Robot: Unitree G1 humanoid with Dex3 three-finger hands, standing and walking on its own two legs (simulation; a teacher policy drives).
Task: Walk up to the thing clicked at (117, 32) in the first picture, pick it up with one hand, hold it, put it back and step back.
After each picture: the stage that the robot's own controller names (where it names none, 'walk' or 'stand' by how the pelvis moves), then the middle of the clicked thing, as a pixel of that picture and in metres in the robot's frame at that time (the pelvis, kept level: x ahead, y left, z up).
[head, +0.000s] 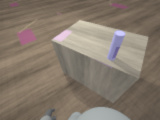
stand; (114, 47) +0.57 -0.15 +0.07
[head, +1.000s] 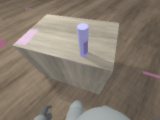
walk; (83, 42) +0.51 +0.11 +0.10
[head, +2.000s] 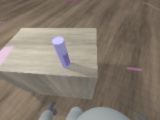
stand; (62, 54) +0.42 +0.23 +0.09
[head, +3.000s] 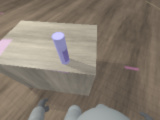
walk; (62, 50) +0.43 +0.25 +0.08
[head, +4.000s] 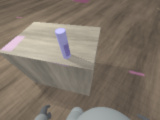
stand; (64, 45) +0.51 +0.26 +0.09
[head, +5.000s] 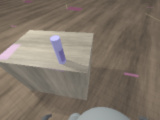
stand; (59, 51) +0.51 +0.27 +0.07
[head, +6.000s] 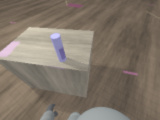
stand; (59, 49) +0.52 +0.29 +0.07
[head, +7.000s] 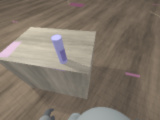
stand; (60, 50) +0.49 +0.28 +0.07
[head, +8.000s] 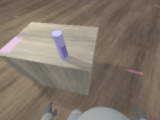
rise first; (61, 47) +0.51 +0.27 +0.07
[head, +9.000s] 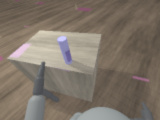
rise first; (65, 51) +0.50 +0.27 +0.07
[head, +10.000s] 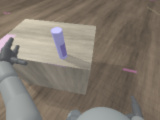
go down; (60, 45) +0.51 +0.25 +0.09
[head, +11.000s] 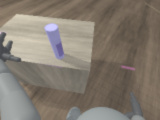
go down; (56, 44) +0.49 +0.25 +0.11
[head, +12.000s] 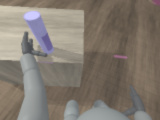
close in; (42, 36) +0.50 +0.27 +0.14
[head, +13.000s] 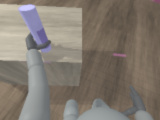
close; (38, 32) +0.52 +0.28 +0.15
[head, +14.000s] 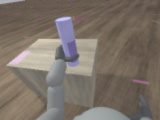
lift; (69, 45) +0.34 +0.14 +0.30
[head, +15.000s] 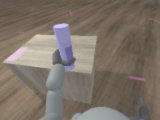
hold; (65, 49) +0.34 +0.17 +0.25
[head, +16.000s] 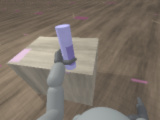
hold; (67, 49) +0.35 +0.17 +0.25
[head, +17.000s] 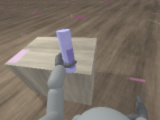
hold; (67, 52) +0.36 +0.17 +0.23
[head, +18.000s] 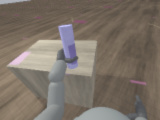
crouch; (69, 48) +0.37 +0.15 +0.26
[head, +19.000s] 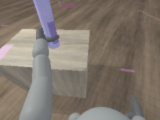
lower; (49, 26) +0.49 +0.24 +0.29
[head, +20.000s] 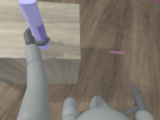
lower; (37, 28) +0.54 +0.26 +0.16
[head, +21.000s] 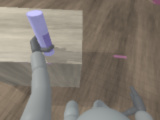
lower; (43, 36) +0.50 +0.26 +0.14
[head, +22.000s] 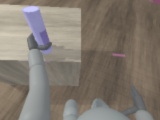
lower; (40, 34) +0.52 +0.27 +0.15
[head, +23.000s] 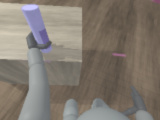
lower; (40, 32) +0.52 +0.27 +0.15
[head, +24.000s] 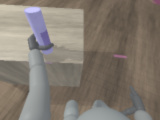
open; (41, 34) +0.51 +0.27 +0.14
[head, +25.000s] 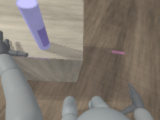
sink last; (38, 30) +0.50 +0.27 +0.15
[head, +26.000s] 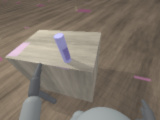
sink last; (63, 49) +0.49 +0.28 +0.12
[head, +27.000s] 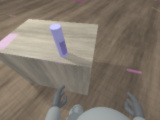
stand; (60, 42) +0.50 +0.27 +0.13
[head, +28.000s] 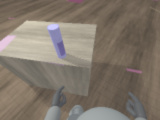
stand; (58, 43) +0.49 +0.27 +0.14
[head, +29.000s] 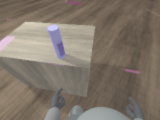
stand; (57, 44) +0.50 +0.27 +0.14
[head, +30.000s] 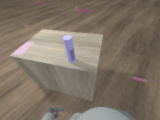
stand; (70, 50) +0.53 +0.22 +0.07
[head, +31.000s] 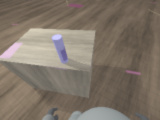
stand; (61, 50) +0.50 +0.28 +0.07
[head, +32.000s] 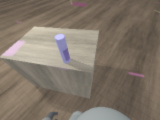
stand; (63, 50) +0.50 +0.26 +0.08
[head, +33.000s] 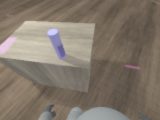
walk; (58, 46) +0.50 +0.28 +0.08
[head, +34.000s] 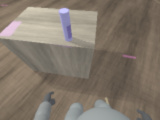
walk; (66, 27) +0.66 +0.25 +0.09
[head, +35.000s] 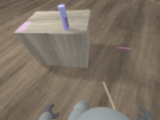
walk; (64, 18) +0.94 +0.36 +0.09
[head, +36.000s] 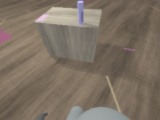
walk; (80, 13) +1.14 +0.23 +0.09
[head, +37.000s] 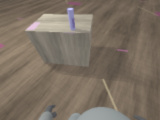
stand; (71, 20) +1.08 +0.30 +0.07
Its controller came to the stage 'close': yes
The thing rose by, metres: 0.21
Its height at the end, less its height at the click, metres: +0.00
